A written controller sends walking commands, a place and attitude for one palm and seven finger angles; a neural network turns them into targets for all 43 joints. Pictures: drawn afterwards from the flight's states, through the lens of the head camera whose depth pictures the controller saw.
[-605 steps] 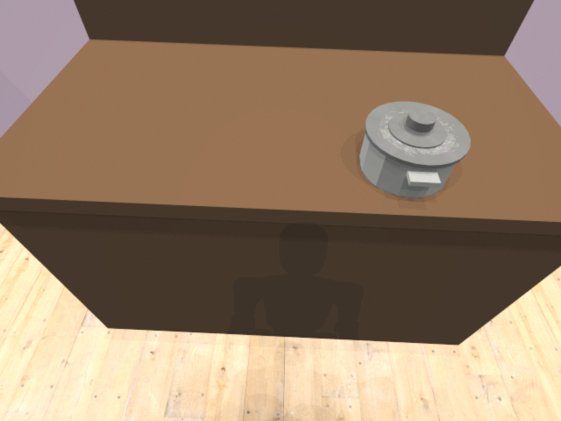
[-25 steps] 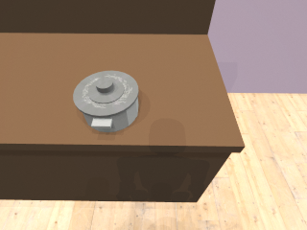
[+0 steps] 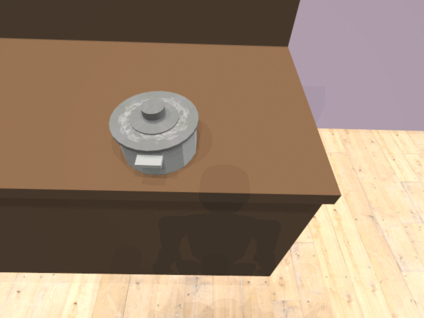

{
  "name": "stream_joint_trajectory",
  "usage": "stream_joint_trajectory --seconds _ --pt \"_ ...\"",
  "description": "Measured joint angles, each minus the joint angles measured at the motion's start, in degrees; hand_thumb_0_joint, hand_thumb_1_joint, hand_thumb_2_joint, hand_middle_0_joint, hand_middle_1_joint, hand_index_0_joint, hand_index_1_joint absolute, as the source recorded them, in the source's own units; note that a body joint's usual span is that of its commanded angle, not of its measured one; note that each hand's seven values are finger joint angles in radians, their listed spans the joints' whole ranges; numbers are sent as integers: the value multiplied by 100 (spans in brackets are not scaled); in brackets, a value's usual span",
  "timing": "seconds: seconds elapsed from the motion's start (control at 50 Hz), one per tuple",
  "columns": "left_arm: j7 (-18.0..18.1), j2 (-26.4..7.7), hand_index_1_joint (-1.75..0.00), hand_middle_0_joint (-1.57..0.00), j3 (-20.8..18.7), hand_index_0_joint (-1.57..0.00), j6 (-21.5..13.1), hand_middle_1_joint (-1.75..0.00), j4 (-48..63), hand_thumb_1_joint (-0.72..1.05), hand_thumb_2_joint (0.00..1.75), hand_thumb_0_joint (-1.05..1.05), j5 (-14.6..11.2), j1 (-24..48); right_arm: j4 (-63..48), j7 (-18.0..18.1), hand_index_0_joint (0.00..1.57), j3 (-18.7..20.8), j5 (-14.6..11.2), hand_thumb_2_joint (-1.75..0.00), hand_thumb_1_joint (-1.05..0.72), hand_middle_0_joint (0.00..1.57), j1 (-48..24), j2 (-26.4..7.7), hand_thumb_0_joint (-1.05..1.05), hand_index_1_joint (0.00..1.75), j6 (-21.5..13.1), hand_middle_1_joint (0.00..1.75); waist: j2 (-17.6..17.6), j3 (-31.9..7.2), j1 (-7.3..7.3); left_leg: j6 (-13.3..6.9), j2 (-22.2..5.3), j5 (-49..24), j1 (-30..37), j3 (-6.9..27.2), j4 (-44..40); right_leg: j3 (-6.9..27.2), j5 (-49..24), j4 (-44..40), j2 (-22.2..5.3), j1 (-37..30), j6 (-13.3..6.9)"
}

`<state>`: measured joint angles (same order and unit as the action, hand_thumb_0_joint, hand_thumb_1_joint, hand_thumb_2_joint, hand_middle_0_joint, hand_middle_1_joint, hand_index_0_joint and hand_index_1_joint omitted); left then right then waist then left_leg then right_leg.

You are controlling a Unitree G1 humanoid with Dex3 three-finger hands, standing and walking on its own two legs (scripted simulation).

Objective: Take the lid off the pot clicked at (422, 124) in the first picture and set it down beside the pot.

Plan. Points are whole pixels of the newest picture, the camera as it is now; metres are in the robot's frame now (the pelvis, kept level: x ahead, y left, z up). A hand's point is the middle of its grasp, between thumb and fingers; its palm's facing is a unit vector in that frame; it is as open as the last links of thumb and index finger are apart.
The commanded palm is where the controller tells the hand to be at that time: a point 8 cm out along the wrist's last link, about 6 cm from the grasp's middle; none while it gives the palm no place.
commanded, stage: look again from close up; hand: left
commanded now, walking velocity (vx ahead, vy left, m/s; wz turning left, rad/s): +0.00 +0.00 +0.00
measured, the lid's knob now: (153, 109) +0.49 +0.16 +0.12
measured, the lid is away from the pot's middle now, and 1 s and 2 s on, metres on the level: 0.00 0.00 0.00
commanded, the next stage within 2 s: lift the closed hand beside the body in 0.14 s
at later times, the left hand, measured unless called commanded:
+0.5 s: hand (109, 316) +0.13 +0.19 -0.05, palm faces +0.20 -0.94 -0.29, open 6.1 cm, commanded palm +0.09 +0.24 -0.01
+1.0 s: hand out of the picture +0.11 +0.22 +0.04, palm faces +0.29 -0.88 -0.37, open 3.1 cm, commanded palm +0.06 +0.26 +0.08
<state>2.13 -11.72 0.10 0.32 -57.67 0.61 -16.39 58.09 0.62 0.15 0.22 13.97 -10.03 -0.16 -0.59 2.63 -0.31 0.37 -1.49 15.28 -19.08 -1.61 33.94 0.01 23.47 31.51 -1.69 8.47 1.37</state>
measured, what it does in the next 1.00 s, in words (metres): stands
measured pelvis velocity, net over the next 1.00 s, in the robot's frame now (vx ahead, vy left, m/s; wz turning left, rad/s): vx -0.01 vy -0.01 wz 0.02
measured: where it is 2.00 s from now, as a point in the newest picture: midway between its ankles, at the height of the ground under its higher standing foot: outside the picture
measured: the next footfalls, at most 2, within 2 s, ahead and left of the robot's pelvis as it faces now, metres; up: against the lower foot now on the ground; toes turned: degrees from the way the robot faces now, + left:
none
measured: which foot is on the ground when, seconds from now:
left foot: down 0.00-1.00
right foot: down 0.00-1.00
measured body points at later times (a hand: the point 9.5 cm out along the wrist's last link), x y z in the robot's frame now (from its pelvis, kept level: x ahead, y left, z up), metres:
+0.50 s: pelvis +0.00 -0.01 +0.01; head -0.02 -0.02 +0.46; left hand +0.12 +0.24 -0.03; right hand +0.18 -0.23 -0.08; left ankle +0.03 +0.12 -0.73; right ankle -0.07 -0.13 -0.73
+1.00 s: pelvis -0.01 -0.01 +0.01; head -0.03 -0.03 +0.46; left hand +0.09 +0.27 +0.06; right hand +0.17 -0.22 -0.07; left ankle +0.03 +0.12 -0.73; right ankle -0.07 -0.13 -0.73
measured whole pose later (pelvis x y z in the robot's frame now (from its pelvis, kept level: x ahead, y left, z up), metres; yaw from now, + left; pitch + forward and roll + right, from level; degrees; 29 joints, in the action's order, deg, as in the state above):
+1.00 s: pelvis -0.01 -0.01 +0.01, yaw +1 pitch -3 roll +0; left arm 3.9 -15.0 -8.6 -2.2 10.9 -1.6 -38.4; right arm 35.6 5.0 -1.3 -0.1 12.8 -10.6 -7.9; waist 2.3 1.2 -3.5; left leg 1.3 -1.9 10.1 -12.6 0.0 25.9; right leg -2.2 18.9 24.0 -1.0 1.8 0.4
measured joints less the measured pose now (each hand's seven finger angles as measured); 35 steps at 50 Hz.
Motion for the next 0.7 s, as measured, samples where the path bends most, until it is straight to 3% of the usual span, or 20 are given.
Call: stream_joint_trajectory --seconds 0.26,0.28,0.32,0.38,0.44,0.5,0.7 --pt "24 107 -29 -20 30 -20 -46 -30 -139 90 90 1 14 -55 121 2 20 9 -26 -90 -91 20 -134 -4 1 30 16 30 -3 80 -45 31 -42 -23 57 38 -71 -36 -62 -179 47 -114 -16" --pt "49 119 -30 -20 45 -21 151 -30 529 90 90 1 -127 -250 -44 6 20 -7 -94 -90 -91 20 -54 -25 1 30 -89 30 10 111 -81 32 -52 -9 65 36 -59 -31 -84 -204 58 -134 -13" --pt "256 126 -31 -21 47 -22 233 -31 2342 90 90 1 -205 -762 -371 134 20 -63 -216 -90 -91 20 194 -63 1 30 -620 30 -13 53 -209 60 16 -92 170 6 -236 -32 -111 -160 -13 -131 -45" --pt "550 267 -36 -26 -81 -27 151 -36 3681 90 90 1 -98 -955 -673 168 20 23 -237 -90 -91 20 170 -142 1 30 -1032 30 80 -224 -161 2 145 -224 280 48 -465 -135 -124 -321 -138 -254 -10" --pt "488 344 -44 -33 -301 -34 142 -44 3928 90 90 1 1 -896 -1141 88 20 138 -195 -90 -91 20 -172 -139 1 30 -939 30 170 -464 -44 -2 139 -316 264 42 -571 -131 -168 -357 -135 -195 16" --pt "342 269 -55 -43 -307 -44 162 -55 4581 90 90 1 -54 -1218 -1778 85 20 129 -168 -90 -91 20 -420 -124 1 30 -896 30 207 -527 -24 28 85 -377 347 24 -656 -105 -235 -410 -82 -246 -19" --pt "171 -2 -99 -84 -489 -84 -93 -99 5765 90 90 1 -213 -1801 -2743 341 20 30 -73 -90 -91 20 -667 -312 1 30 -785 30 200 -351 -335 103 -32 -511 364 243 -678 -303 -395 -590 80 -402 -112"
